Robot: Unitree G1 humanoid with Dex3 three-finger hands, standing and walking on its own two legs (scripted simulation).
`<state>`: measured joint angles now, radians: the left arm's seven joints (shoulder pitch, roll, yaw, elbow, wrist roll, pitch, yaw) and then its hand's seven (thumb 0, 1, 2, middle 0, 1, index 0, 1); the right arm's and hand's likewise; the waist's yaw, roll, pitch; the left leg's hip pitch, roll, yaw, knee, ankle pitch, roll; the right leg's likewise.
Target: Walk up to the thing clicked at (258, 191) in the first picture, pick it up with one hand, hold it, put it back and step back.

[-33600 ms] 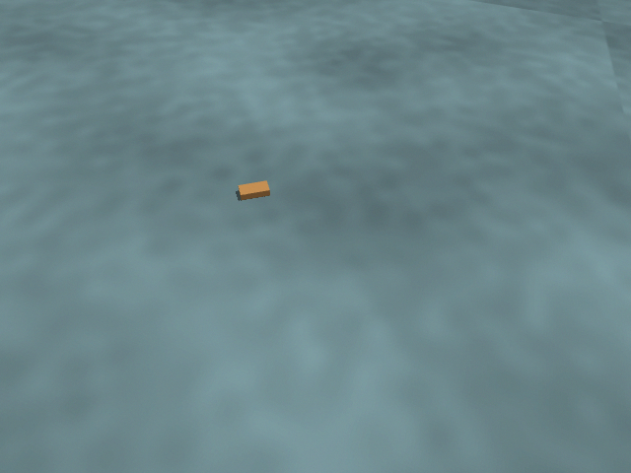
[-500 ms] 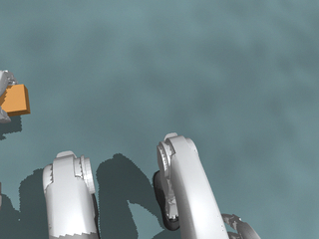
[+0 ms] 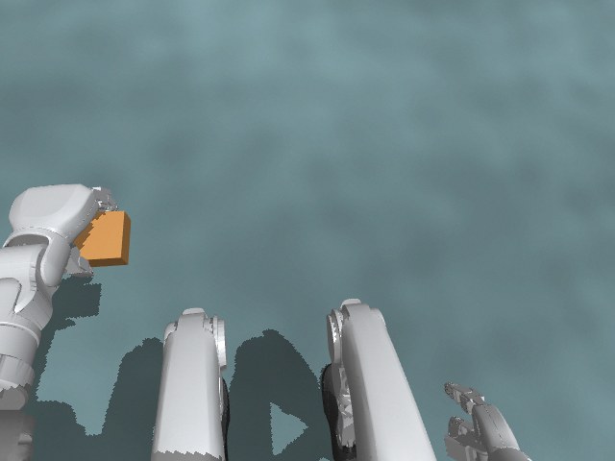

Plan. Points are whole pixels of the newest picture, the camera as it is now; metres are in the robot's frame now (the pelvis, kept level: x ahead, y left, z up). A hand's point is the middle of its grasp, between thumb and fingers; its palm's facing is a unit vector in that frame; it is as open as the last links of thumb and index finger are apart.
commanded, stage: lift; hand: left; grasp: from above
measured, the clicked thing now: (74, 240) +0.42 +0.30 -0.12
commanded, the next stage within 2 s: hold in 0.98 s
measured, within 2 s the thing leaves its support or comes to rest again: neither
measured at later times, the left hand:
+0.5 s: hand out of the picture +0.35 +0.25 +0.11, palm faces -0.46 -0.11 -0.88, open 9.6 cm
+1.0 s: hand out of the picture +0.37 +0.24 +0.19, palm faces -0.46 -0.10 -0.88, open 9.7 cm
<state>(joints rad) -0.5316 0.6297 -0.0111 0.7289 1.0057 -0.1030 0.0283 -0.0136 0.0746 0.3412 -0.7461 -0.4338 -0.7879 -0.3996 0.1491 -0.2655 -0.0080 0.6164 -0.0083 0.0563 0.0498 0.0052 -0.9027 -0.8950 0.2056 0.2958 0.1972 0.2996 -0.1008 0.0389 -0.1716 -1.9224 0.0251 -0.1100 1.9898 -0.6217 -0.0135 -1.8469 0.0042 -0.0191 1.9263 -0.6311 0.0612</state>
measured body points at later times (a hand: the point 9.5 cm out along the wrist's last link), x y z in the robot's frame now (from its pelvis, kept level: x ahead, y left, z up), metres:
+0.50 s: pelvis +0.03 -0.01 +0.18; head +0.12 +0.00 +0.62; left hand +0.37 +0.26 +0.16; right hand +0.15 -0.26 +0.06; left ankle +0.09 +0.13 -0.43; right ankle +0.10 -0.15 -0.43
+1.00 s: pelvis +0.07 +0.00 +0.27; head +0.11 -0.01 +0.71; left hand +0.39 +0.24 +0.24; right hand +0.17 -0.26 +0.14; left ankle +0.09 +0.13 -0.43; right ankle +0.10 -0.15 -0.43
